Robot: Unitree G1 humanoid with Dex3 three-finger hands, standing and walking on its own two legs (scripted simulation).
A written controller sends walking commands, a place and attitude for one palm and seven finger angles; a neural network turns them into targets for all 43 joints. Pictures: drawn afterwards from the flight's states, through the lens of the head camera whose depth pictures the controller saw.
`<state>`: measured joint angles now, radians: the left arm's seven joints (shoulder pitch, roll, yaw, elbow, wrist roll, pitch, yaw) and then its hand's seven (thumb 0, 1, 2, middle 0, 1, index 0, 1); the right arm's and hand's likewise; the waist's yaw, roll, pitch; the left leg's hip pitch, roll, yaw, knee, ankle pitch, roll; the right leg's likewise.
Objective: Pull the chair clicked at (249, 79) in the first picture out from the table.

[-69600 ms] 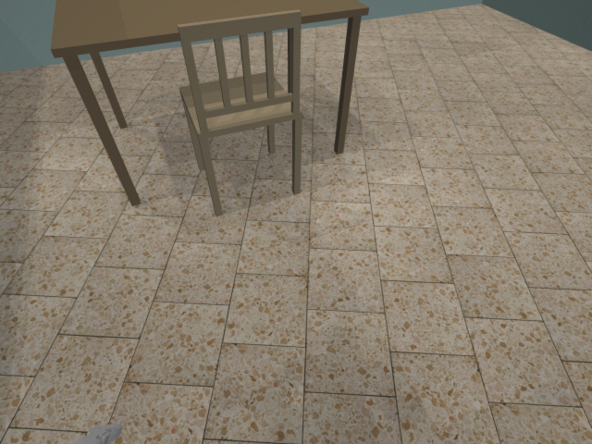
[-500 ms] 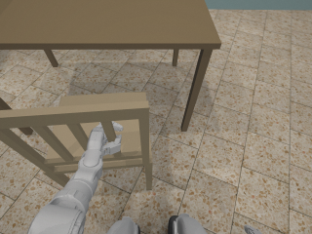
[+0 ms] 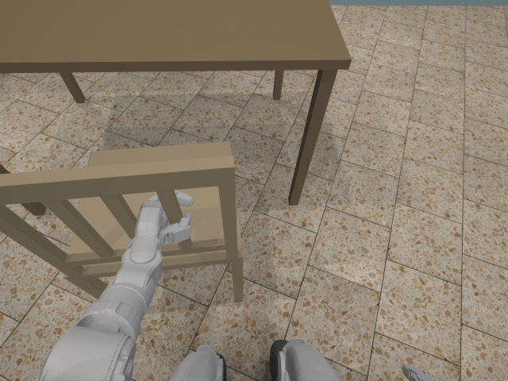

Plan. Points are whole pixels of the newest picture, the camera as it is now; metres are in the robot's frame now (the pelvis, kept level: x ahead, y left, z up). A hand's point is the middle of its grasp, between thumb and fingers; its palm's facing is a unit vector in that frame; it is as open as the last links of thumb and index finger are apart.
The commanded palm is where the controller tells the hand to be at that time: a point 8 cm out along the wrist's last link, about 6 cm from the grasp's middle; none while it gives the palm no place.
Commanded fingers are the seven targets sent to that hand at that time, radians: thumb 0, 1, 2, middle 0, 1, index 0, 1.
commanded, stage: step backward, pulling the chair out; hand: left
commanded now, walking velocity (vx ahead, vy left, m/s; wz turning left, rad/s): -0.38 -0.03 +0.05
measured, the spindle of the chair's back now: (130, 225) +0.39 +0.24 -0.08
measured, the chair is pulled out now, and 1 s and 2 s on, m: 0.21 0.28 0.29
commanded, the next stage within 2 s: none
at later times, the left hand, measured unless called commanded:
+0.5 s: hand (182, 238) +0.35 +0.13 -0.05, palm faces +0.03 -0.98 -0.18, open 5.5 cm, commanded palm +0.35 +0.18 -0.05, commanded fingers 0.00 0.90 0.90 -0.50 -1.45 -0.50 -1.45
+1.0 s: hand (180, 265) +0.30 +0.13 -0.05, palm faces +0.04 -0.99 -0.16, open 5.6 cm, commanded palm +0.31 +0.18 -0.05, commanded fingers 0.00 0.90 0.90 -0.50 -1.45 -0.50 -1.45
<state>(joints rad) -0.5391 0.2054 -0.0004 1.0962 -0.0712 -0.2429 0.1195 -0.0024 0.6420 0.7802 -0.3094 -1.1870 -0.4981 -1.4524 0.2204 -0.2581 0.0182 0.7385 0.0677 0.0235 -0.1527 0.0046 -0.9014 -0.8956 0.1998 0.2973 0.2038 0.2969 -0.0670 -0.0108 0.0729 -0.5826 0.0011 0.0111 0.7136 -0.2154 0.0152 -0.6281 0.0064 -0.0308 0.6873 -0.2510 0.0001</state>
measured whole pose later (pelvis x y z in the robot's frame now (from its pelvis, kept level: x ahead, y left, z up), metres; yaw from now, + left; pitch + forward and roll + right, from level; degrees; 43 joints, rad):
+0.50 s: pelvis -0.02 -0.01 +0.00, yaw +0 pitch +3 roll +1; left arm -0.54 0.20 0.00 1.09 -0.08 -0.21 0.10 0.02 0.63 0.79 -0.30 -1.20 -0.50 -1.45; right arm 0.21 -0.23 0.02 0.75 0.05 0.01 -0.14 0.00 -0.90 -0.90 0.20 0.30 0.20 0.30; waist -0.04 -0.02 0.10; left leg -0.53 -0.02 0.01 0.72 -0.26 0.02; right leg -0.62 0.01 -0.01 0.68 -0.23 0.00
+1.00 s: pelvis -0.06 -0.01 +0.00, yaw +5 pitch +3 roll +3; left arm -0.55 0.17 -0.05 1.04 -0.10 -0.13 0.08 0.06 0.63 0.81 -0.28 -1.25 -0.50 -1.45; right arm 0.25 -0.26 0.02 0.74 0.07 0.06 -0.14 0.00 -0.90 -0.90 0.20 0.30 0.20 0.30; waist -0.03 -0.04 0.09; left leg -0.41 -0.07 0.00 0.73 -0.38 0.01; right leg -0.64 -0.04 0.00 0.61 -0.08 0.00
